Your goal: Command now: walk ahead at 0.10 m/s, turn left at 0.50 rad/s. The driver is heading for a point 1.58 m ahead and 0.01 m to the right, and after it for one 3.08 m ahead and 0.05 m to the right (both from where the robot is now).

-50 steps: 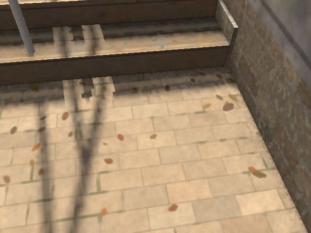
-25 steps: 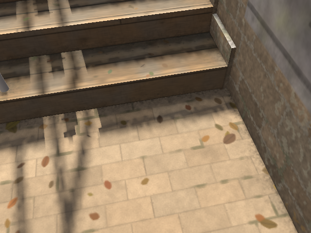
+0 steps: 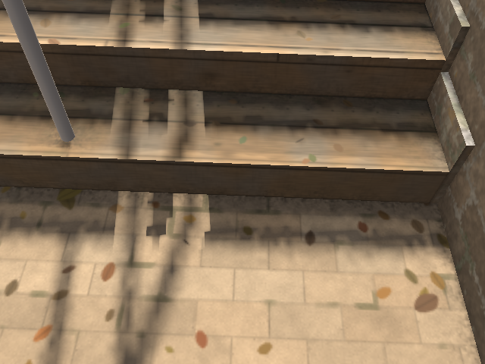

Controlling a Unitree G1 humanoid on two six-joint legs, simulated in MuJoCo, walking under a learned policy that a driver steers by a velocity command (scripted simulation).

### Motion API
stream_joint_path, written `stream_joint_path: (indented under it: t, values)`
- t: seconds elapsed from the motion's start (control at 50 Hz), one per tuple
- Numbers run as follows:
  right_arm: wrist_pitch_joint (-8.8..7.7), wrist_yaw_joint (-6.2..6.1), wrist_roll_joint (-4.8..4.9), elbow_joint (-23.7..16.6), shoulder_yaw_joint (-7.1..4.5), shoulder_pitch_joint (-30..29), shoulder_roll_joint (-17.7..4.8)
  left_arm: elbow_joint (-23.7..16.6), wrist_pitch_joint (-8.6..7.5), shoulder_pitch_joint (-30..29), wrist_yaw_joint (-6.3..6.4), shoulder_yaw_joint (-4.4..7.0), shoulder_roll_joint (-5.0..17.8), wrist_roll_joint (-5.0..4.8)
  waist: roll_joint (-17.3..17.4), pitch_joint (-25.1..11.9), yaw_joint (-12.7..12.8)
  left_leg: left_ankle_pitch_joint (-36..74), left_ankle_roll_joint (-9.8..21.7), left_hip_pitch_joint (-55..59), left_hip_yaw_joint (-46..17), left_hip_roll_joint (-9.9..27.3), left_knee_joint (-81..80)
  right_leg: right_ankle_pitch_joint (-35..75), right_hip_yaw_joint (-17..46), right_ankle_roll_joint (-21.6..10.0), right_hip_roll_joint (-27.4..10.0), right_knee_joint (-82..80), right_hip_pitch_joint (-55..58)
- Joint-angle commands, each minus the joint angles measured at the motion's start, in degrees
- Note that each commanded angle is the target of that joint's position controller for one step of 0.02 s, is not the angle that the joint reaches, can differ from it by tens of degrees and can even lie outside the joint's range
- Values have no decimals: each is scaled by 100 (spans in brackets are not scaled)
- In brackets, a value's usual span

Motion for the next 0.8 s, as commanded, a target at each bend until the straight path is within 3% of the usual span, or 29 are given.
stream_joint_path:
  t: [0.02,0.04,0.08,0.12,0.2,0.26,0.32,0.36,0.4,0.42,0.44,0.46,0.48,0.52,0.54,0.58,0.6,0.62,0.64,0.68,0.72,0.74,0.76,0.78,0.8]
  values:
    - [20,-115,90,-460,-270,479,-1000,-474,-72,190,-44,102,678,-131,253,-1715,-214,2279,1427,3104,-2667,1832,-1115,239,859,31,-52,1983,-2266]
    - [80,-138,179,-517,-180,256,-746,-462,5,38,30,137,650,-75,-102,-1273,-101,1425,1174,2324,-2349,1623,-1294,539,839,33,-280,1411,-2111]
    - [169,-183,71,-586,-180,141,-753,-582,138,-18,96,184,662,-1,345,-960,77,673,1004,1393,-2197,1267,-1570,847,767,21,-248,673,-1512]
    - [187,-237,6,-659,-233,179,-891,-569,161,116,133,159,502,-3,613,-1006,114,825,956,1254,-2044,1100,-1585,965,704,70,-121,-10,-1303]
    - [263,-349,93,-796,-296,220,-1056,-639,199,-64,173,161,486,-2,640,-1170,-4,-190,834,1306,-2292,1043,-1599,1377,838,211,-47,-791,-1242]
    - [392,-451,115,-859,-300,194,-1030,-688,163,-205,99,150,478,-54,761,-1070,-39,-965,741,1268,-2585,985,-1712,1559,963,252,24,-1217,-1068]
    - [476,-456,121,-880,-292,253,-982,-658,42,-208,82,141,503,-58,845,-985,-83,-831,668,1432,-2760,914,-1640,1365,972,203,92,-1703,-845]
    - [540,-447,130,-905,-284,194,-939,-566,-33,45,25,163,531,-57,948,-960,16,-702,563,1509,-2840,839,-1540,1282,849,109,115,-2196,-488]
    - [549,-495,258,-854,-231,228,-767,-366,-77,514,-67,188,512,-69,888,-934,288,-186,264,1304,-2543,534,-1108,2090,594,-33,82,-3478,388]
    - [548,-509,258,-830,-191,400,-594,-308,-73,663,-83,241,736,29,453,-938,248,-524,-5,954,-2174,172,-469,2346,1039,-212,-504,-3860,862]
    - [518,-510,219,-1011,-136,573,-356,-403,-35,444,-68,332,1291,167,-1161,-666,-99,-2118,-292,13,-1256,-793,768,3315,2541,-906,-1773,-4303,999]
    - [432,-515,75,-1121,-254,273,-822,-551,-56,230,-66,300,1158,374,-1654,-537,56,-2962,-511,-304,-1250,-742,2023,3833,3528,-1748,-2541,-4544,335]
    - [401,-482,119,-969,-334,444,-1101,-765,-53,-197,-46,264,997,341,-1138,-583,-95,-2632,-520,-267,-1365,-556,2942,3913,3061,-1756,-2361,-4366,367]
    - [466,-489,125,-665,-264,665,-799,-828,10,-419,-3,174,641,75,-617,-522,-176,-2013,-681,-332,-1218,-459,3427,3781,2088,-1253,-1615,-4152,590]
    - [488,-466,136,-568,-187,763,-560,-809,50,-397,11,108,464,8,-522,-499,-144,-1802,-814,-319,-1164,-379,3468,3813,1809,-1161,-1414,-4120,729]
    - [492,-435,177,-580,-54,581,-235,-694,103,-197,11,22,289,9,-690,-408,-89,-1508,-985,-16,-797,-134,2528,3588,1393,-1085,-1058,-4179,781]
    - [478,-428,143,-587,34,440,-41,-618,111,-107,-6,-27,202,6,-825,-421,-30,-1386,-1045,337,-566,112,1667,3435,1289,-1025,-899,-4178,796]
    - [458,-431,128,-627,92,204,75,-569,122,3,-20,-33,260,-10,-1020,-353,111,-1441,-1080,761,-376,144,949,3427,1261,-1026,-802,-4150,702]
    - [441,-444,142,-670,78,23,2,-509,132,221,-35,11,493,-14,-1183,-296,233,-1662,-1080,1029,-222,54,467,3453,1410,-1102,-855,-4091,681]
    - [419,-466,188,-536,-9,199,-316,-508,118,317,-70,96,865,-99,-1090,-224,161,-1033,-961,1495,-30,-82,-613,3394,1699,-1161,-921,-3924,663]
    - [427,-514,175,-459,-94,338,-638,-533,51,366,-116,130,997,-181,-1006,-252,112,-301,-698,1971,-254,59,-1092,3771,2035,-1025,-999,-3842,529]
    - [429,-557,138,-468,-135,475,-819,-600,-15,276,-150,106,914,-156,-833,-482,52,398,-525,2439,-467,382,-878,4026,2042,-874,-953,-3685,291]
    - [445,-595,110,-435,-248,514,-1190,-734,-102,296,-199,91,827,-80,-126,-748,178,1434,-236,2839,-587,718,-347,4053,1635,-705,-604,-3439,-126]
    - [480,-569,127,-340,-278,693,-1055,-789,-135,124,-212,83,744,-111,345,-1015,24,1256,1,2916,-614,760,-364,3451,1091,-505,-213,-3055,-227]
    - [521,-555,64,-281,-275,834,-950,-842,-142,-33,-202,61,609,-194,681,-866,-92,1204,176,2991,-916,972,-647,2870,834,-349,18,-2614,-640]
Velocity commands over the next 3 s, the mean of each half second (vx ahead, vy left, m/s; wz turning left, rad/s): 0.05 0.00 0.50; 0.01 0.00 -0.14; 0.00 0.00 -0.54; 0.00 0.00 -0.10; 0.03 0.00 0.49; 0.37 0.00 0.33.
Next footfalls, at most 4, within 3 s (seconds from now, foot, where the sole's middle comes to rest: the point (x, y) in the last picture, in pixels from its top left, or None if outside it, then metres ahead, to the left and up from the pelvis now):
0.42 right None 0.14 -0.14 -0.76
0.74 left None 0.05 0.09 -0.76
1.10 right None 0.12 -0.17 -0.76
1.60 left None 0.14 0.05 -0.76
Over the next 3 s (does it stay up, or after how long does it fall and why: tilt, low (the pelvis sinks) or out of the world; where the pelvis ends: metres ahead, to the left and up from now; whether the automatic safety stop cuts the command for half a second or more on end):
stays up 0.23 -0.01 0.03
